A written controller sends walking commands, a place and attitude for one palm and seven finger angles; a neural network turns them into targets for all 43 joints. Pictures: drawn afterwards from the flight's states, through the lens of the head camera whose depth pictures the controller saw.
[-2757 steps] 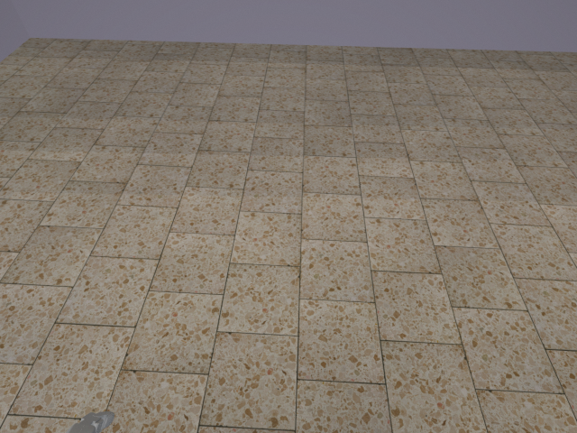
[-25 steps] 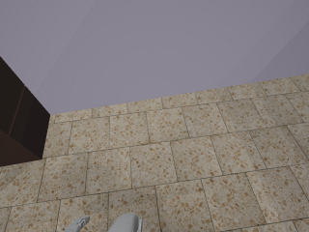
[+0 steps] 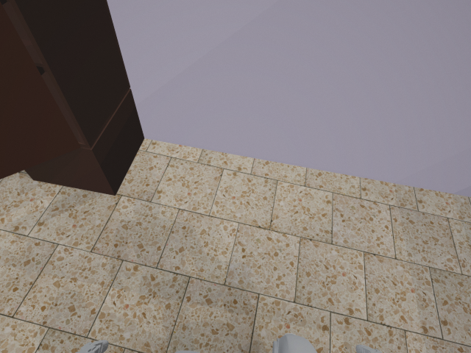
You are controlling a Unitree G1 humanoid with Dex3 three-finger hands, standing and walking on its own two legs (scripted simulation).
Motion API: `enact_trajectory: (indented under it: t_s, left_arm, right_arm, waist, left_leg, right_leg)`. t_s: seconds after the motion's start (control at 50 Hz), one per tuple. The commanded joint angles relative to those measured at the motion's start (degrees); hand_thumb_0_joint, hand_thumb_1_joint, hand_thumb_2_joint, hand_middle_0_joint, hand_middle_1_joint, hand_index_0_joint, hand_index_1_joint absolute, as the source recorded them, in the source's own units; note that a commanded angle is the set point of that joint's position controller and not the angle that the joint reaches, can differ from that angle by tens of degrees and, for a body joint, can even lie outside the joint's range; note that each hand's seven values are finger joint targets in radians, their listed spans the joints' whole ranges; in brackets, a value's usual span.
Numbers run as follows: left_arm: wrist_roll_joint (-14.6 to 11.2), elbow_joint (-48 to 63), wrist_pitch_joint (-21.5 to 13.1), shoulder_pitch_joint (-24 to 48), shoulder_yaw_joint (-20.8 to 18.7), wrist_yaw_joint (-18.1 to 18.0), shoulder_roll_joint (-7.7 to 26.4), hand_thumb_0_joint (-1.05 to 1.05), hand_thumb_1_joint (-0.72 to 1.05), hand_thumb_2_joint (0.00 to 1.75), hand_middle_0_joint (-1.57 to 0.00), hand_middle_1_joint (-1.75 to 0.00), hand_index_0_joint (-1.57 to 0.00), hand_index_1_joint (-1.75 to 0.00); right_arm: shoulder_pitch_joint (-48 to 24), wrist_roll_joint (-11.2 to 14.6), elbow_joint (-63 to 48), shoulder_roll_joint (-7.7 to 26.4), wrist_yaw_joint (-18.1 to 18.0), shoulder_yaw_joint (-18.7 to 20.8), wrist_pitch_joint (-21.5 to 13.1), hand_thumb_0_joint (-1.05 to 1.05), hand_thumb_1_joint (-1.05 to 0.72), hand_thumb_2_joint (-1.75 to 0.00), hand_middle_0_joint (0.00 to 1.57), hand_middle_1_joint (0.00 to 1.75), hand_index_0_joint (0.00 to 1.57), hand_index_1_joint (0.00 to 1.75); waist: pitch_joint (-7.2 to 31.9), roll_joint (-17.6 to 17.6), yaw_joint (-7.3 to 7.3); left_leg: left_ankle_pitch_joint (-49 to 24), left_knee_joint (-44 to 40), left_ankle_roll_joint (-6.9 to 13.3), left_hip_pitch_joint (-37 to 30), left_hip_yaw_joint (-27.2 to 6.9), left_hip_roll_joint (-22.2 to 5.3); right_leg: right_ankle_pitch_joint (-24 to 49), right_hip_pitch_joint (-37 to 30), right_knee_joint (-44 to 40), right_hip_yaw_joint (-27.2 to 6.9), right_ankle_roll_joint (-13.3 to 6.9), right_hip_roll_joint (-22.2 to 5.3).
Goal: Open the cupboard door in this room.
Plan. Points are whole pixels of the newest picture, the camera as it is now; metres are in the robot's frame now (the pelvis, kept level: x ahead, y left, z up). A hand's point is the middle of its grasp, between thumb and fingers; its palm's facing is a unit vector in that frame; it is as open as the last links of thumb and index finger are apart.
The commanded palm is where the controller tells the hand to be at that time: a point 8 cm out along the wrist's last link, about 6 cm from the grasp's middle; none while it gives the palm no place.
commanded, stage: turn to face it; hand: left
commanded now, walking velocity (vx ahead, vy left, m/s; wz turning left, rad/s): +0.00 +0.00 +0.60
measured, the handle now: out of the picture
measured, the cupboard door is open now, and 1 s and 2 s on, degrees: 46 46 46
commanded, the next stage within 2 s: take the last steps up to it in 1.14 s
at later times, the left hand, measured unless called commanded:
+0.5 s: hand out of the picture +0.01 +0.16 -0.16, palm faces +0.35 -0.90 -0.25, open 7.3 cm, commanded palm none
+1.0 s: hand out of the picture -0.03 +0.21 -0.17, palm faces +0.56 -0.80 -0.21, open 7.4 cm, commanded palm none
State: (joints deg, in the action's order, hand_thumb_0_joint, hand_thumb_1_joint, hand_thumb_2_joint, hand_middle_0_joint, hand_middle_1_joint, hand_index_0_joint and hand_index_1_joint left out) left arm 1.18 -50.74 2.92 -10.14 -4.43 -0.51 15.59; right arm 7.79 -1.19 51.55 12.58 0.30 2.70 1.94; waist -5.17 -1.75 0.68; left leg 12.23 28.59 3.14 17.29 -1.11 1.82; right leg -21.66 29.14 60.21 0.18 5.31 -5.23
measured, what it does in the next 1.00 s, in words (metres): steps on the spot, turning left: right foot, then left foot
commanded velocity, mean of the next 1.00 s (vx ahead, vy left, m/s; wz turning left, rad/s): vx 0.00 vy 0.00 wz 0.48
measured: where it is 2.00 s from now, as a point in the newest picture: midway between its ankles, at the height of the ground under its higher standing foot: outside the picture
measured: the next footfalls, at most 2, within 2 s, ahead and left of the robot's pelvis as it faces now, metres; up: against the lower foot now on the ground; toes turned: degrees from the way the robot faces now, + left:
right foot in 0.20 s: +0.05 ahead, -0.15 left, +0.00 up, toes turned +8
left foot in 0.64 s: +0.02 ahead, +0.10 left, +0.00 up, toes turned +31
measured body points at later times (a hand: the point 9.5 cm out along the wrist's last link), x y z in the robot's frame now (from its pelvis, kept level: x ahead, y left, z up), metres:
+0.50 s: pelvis +0.01 -0.05 +0.00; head +0.06 -0.04 +0.45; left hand +0.00 +0.21 -0.14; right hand +0.17 -0.27 -0.15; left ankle -0.03 +0.09 -0.68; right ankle +0.01 -0.15 -0.74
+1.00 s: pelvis +0.01 +0.00 +0.00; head +0.03 +0.04 +0.45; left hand -0.06 +0.26 -0.15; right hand +0.21 -0.16 -0.13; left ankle -0.02 +0.08 -0.74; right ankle +0.10 -0.14 -0.68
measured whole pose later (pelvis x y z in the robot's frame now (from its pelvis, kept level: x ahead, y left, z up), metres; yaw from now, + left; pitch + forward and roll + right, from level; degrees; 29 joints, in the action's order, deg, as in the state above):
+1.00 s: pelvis +0.01 +0.00 +0.00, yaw +33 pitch +0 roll -2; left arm 1.0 -52.1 2.8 -10.0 -3.3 -0.6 13.7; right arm 9.9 -1.2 53.5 10.3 -0.2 1.7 1.6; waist -4.2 -1.4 0.3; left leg 11.6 26.1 3.5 14.8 -1.7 2.2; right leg -22.1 25.9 54.1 1.0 5.0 -4.0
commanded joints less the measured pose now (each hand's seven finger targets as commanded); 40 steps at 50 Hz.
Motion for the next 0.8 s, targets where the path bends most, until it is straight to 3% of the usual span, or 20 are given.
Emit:
enact_trajectory:
  t_s: [0.0,0.08,0.14,0.16,0.18,0.2,0.22,0.24,0.26,0.3,0.4,0.5,0.56,0.58,0.6,0.62,0.64,0.7,0.74,0.78]
  left_arm:
    - [0.0,5.4,-1.3,2.0,-0.8,0.0,2.7,0.0,0.9,0.9,-0.2,-0.3,-0.2,-0.3]
    - [-0.4,6.3,-1.9,2.0,-0.4,-0.4,2.2,0.0,0.9,0.9,-0.2,-0.3,-0.2,-0.3]
    - [-0.7,5.3,-2.7,-3.1,-0.8,-0.9,3.1,0.0,0.9,0.9,-0.2,-0.3,-0.2,-0.3]
    - [-0.5,4.7,-3.3,-5.6,-1.2,-1.2,4.9,0.0,0.9,0.9,-0.2,-0.3,-0.2,-0.3]
    - [0.3,4.5,-3.7,-6.6,-2.2,-1.7,9.4,0.0,0.9,0.9,-0.2,-0.3,-0.2,-0.3]
    - [0.6,5.1,-3.5,-5.1,-1.7,-1.6,11.0,0.0,0.9,0.9,-0.2,-0.3,-0.2,-0.3]
    - [0.2,4.8,-3.9,-4.0,-1.4,-1.9,8.2,0.0,0.9,0.9,-0.2,-0.3,-0.2,-0.3]
    - [-0.1,5.4,-3.6,-1.5,-1.0,-2.1,6.6,0.0,0.9,0.9,-0.2,-0.3,-0.2,-0.3]
    - [-0.2,5.5,-3.7,0.4,-0.5,-1.9,4.8,0.0,0.9,0.9,-0.2,-0.3,-0.2,-0.3]
    - [-0.2,5.4,-4.0,-0.6,-0.2,-1.7,4.4,0.0,0.9,0.9,-0.2,-0.3,-0.2,-0.3]
    - [0.0,3.6,-3.9,-5.7,-0.9,-1.6,6.4,0.0,0.9,0.9,-0.2,-0.3,-0.2,-0.3]
    - [0.5,2.5,-3.4,-8.0,-1.7,-1.4,8.3,0.0,0.9,0.9,-0.2,-0.3,-0.2,-0.3]
    - [0.3,2.2,-3.4,-6.9,-2.1,-1.0,9.2,0.0,0.9,0.9,-0.2,-0.3,-0.2,-0.3]
    - [-0.3,2.6,-3.4,-5.9,-2.1,-0.7,9.1,0.0,0.9,0.9,-0.2,-0.3,-0.2,-0.3]
    - [-0.7,4.6,-3.1,-5.6,-1.6,-0.2,5.3,0.0,0.9,0.9,-0.2,-0.3,-0.2,-0.3]
    - [-0.4,7.0,-2.7,-2.4,-0.2,-0.4,3.1,0.0,0.9,0.9,-0.2,-0.3,-0.2,-0.3]
    - [-0.1,7.1,-1.6,0.8,-0.2,-1.3,3.9,0.0,0.9,0.9,-0.2,-0.3,-0.2,-0.3]
    - [0.0,3.5,-1.1,0.0,-0.7,-0.4,3.5,0.0,0.9,0.9,-0.2,-0.3,-0.2,-0.3]
    - [0.4,1.6,-0.8,-3.5,-0.7,0.2,3.3,0.0,0.9,0.9,-0.2,-0.3,-0.2,-0.3]
    - [0.3,1.3,-0.8,-4.2,-0.6,0.2,3.1,0.0,0.9,0.9,-0.2,-0.3,-0.2,-0.3]
  right_arm:
    - [2.6,-0.3,-3.3,12.0,-0.6,3.8,-1.0,0.0,-0.9,-0.9,0.2,0.3,0.2,0.3]
    - [3.4,-0.5,-3.3,12.0,-0.7,4.2,-0.7,0.0,-0.9,-0.9,0.2,0.3,0.2,0.3]
    - [1.5,0.1,-4.0,10.8,-0.6,4.5,-0.4,0.0,-0.9,-0.9,0.2,0.3,0.2,0.3]
    - [1.6,0.5,-4.3,9.0,-0.4,4.3,-0.5,0.0,-0.9,-0.9,0.2,0.3,0.2,0.3]
    - [2.4,1.1,-4.9,5.7,-0.1,3.9,-0.7,0.0,-0.9,-0.9,0.2,0.3,0.2,0.3]
    - [1.5,0.4,-5.7,6.7,0.2,4.1,-0.7,0.0,-0.9,-0.9,0.2,0.3,0.2,0.3]
    - [0.7,-0.1,-4.2,7.6,0.1,4.1,-0.1,0.0,-0.9,-0.9,0.2,0.3,0.2,0.3]
    - [1.7,0.2,-3.4,7.2,0.2,4.3,0.4,0.0,-0.9,-0.9,0.2,0.3,0.2,0.3]
    - [1.4,0.1,-2.3,6.3,0.7,3.9,0.8,0.0,-0.9,-0.9,0.2,0.3,0.2,0.3]
    - [0.7,0.3,-2.0,5.1,1.2,3.2,1.1,0.0,-0.9,-0.9,0.2,0.3,0.2,0.3]
    - [-4.3,0.4,-2.3,4.0,1.6,2.5,1.5,0.0,-0.9,-0.9,0.2,0.3,0.2,0.3]
    - [-7.1,0.7,-3.5,3.6,1.8,1.8,0.8,0.0,-0.9,-0.9,0.2,0.3,0.2,0.3]
    - [-2.2,0.5,-2.8,4.9,1.4,2.1,-0.1,0.0,-0.9,-0.9,0.2,0.3,0.2,0.3]
    - [2.4,0.1,-1.8,7.3,1.3,2.7,-0.5,0.0,-0.9,-0.9,0.2,0.3,0.2,0.3]
    - [6.6,-0.5,-1.2,14.5,0.9,4.5,-1.1,0.0,-0.9,-0.9,0.2,0.3,0.2,0.3]
    - [10.5,0.1,-0.6,18.5,0.4,5.1,-0.7,0.0,-0.9,-0.9,0.2,0.3,0.2,0.3]
    - [11.3,0.4,-0.1,16.9,-0.2,4.5,-0.7,0.0,-0.9,-0.9,0.2,0.3,0.2,0.3]
    - [1.2,-0.3,-3.0,12.7,-1.3,3.1,-0.9,0.0,-0.9,-0.9,0.2,0.3,0.2,0.3]
    - [-0.5,0.0,-3.3,11.3,-1.2,2.3,-1.5,0.0,-0.9,-0.9,0.2,0.3,0.2,0.3]
    - [0.3,0.1,-3.1,10.5,-1.1,2.1,-1.7,0.0,-0.9,-0.9,0.2,0.3,0.2,0.3]
  waist:
    - [6.7,9.8,-2.23]
    - [9.4,11.7,-2.28]
    - [11.0,9.9,0.27]
    - [12.0,4.9,1.57]
    - [12.5,-10.3,2.04]
    - [9.5,-12.2,1.64]
    - [7.5,-12.8,1.04]
    - [6.7,-10.0,-0.71]
    - [5.0,-7.6,-1.67]
    - [5.2,-8.4,-1.56]
    - [4.7,-8.3,0.82]
    - [5.3,-11.5,2.24]
    - [8.6,-9.4,-0.8]
    - [11.5,-5.7,-3.74]
    - [14.8,11.7,-6.07]
    - [15.9,18.7,-7.3]
    - [16.0,14.2,-7.43]
    - [5.6,9.2,-2.58]
    - [5.8,10.2,-0.68]
    - [7.0,9.4,-0.56]
  left_leg:
    - [-6.2,-10.7,6.4,-5.4,-17.3,-13.6]
    - [-15.7,-7.2,6.5,-6.3,-21.2,-12.6]
    - [-17.0,-2.4,4.0,-0.9,-21.3,-9.7]
    - [-10.1,1.9,1.3,5.6,-19.4,-6.9]
    - [8.5,13.2,-3.4,17.0,-8.8,1.0]
    - [22.9,27.6,-5.3,18.3,-2.6,3.3]
    - [21.8,36.6,-5.2,18.6,-4.8,0.4]
    - [18.1,41.2,-5.8,18.9,-4.2,-0.7]
    - [14.0,43.2,-6.4,18.9,-2.9,-2.0]
    - [11.2,41.3,-7.2,18.3,-0.6,-2.5]
    - [11.9,29.3,-7.4,15.4,3.6,-2.9]
    - [13.4,16.6,-5.7,9.2,6.9,-2.1]
    - [6.3,3.9,-4.3,-1.3,8.8,0.0]
    - [-3.3,-3.2,-3.0,-11.5,7.2,-1.8]
    - [-22.4,-4.4,4.2,-24.1,-12.9,-17.0]
    - [-41.4,-5.4,11.6,-24.1,-23.4,-27.1]
    - [-38.0,-5.1,11.9,-21.0,-22.1,-26.8]
    - [-18.0,-9.7,7.6,-6.9,-13.6,-18.1]
    - [-15.3,-11.1,5.4,-5.8,-9.3,-14.6]
    - [-15.3,-11.3,5.7,-6.3,-9.2,-14.1]
  right_leg:
    - [-1.3,0.2,-6.0,0.1,-0.4,1.6]
    - [-3.0,-6.0,-16.1,0.3,-1.3,4.4]
    - [5.4,-18.8,-31.7,0.8,-2.1,5.5]
    - [9.5,-28.0,-40.0,-2.9,-3.2,1.2]
    - [13.4,-35.6,-44.4,-16.7,-8.4,-13.6]
    - [21.7,-28.5,-43.7,-20.8,-14.6,-23.7]
    - [28.1,-24.9,-42.6,-19.4,-15.6,-21.3]
    - [31.6,-24.8,-40.8,-14.4,-15.0,-18.6]
    - [35.7,-24.6,-39.1,-7.2,-13.7,-14.9]
    - [39.9,-25.6,-38.4,-1.0,-11.5,-12.6]
    - [42.1,-28.9,-37.5,3.8,-11.0,-13.6]
    - [44.2,-28.6,-34.3,5.4,-11.3,-15.6]
    - [44.1,-26.1,-26.4,8.9,-8.5,-14.7]
    - [39.4,-20.1,-17.6,10.9,-6.1,-14.1]
    - [7.6,-2.9,-3.3,12.4,-1.9,-6.3]
    - [-18.1,4.5,5.3,6.4,-1.2,-2.1]
    - [-17.3,5.0,7.9,1.0,-1.5,-2.8]
    - [-5.4,3.3,8.7,-0.4,-0.9,-2.4]
    - [-0.1,1.8,7.4,0.2,-0.6,-1.8]
    - [1.2,1.0,4.9,0.5,-0.3,-1.0]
